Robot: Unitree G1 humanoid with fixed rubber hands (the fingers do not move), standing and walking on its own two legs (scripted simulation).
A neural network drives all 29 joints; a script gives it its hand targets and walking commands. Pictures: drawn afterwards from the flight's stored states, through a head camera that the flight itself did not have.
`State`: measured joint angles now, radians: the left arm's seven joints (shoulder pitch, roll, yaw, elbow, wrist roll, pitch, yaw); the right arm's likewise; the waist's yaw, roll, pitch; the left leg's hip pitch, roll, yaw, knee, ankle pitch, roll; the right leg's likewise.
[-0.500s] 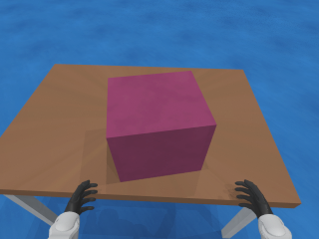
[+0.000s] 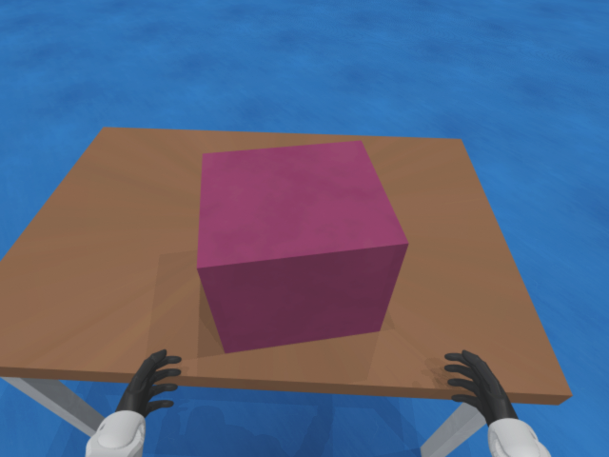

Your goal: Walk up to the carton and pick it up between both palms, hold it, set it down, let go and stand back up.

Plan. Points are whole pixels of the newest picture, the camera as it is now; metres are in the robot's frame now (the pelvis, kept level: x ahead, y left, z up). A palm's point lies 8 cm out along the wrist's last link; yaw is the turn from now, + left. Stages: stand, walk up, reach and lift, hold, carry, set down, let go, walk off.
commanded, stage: stand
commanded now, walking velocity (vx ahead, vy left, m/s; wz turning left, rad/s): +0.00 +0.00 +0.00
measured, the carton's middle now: (294, 245) +0.43 +0.04 -0.01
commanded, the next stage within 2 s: none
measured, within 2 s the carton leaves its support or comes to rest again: neither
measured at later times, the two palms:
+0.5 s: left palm out of the picture +0.11 +0.26 -0.11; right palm (490, 408) +0.20 -0.23 -0.04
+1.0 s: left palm out of the picture +0.11 +0.28 -0.12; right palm (486, 408) +0.20 -0.22 -0.04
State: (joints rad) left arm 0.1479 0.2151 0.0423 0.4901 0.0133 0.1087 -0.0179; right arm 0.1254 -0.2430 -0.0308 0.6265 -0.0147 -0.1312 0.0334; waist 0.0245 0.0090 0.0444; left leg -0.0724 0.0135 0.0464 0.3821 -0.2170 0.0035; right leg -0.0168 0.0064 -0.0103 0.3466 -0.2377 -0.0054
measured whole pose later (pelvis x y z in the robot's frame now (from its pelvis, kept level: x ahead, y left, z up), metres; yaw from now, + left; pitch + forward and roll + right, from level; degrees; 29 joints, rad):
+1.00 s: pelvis +0.00 +0.03 -0.01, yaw +4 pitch +1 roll -1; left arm 0.20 0.23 0.03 0.72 0.03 0.01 -0.02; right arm 0.19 -0.25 -0.09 0.52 -0.04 -0.05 -0.02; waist 0.00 -0.03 -0.01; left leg -0.27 -0.04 -0.01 0.51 -0.26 0.05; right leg -0.16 -0.04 -0.07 0.43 -0.28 0.04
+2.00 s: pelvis -0.01 +0.02 -0.01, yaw +5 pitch +0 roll -1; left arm 0.22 0.23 0.03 0.74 0.03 0.02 -0.02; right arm 0.18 -0.27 -0.07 0.51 -0.03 -0.04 -0.02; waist 0.00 -0.01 0.00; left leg -0.27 -0.04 -0.03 0.51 -0.24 0.04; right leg -0.16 -0.04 -0.09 0.45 -0.28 0.03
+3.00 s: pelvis -0.01 +0.01 -0.01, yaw +6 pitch +1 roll -1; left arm 0.23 0.22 0.03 0.71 0.03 0.02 -0.02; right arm 0.19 -0.25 -0.06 0.47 -0.03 -0.05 -0.02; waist -0.01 0.00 -0.01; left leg -0.31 -0.03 -0.05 0.54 -0.25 0.02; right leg -0.21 -0.03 -0.10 0.49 -0.30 0.01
